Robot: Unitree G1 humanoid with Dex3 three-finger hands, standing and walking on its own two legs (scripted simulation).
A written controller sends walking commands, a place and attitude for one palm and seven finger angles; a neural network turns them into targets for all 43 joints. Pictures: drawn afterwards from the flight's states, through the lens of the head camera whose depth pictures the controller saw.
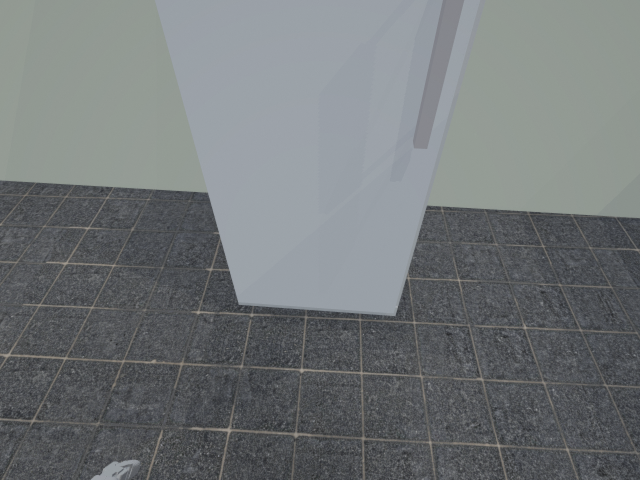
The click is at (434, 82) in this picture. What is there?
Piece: fridge door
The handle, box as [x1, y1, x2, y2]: [413, 0, 463, 148]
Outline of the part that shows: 463,0 443,0 413,138 414,147 417,148 427,147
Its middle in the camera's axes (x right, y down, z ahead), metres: +0.20 -0.31 +0.66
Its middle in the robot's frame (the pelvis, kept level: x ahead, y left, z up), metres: +0.74 -0.15 +0.20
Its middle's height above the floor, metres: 0.97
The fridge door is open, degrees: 0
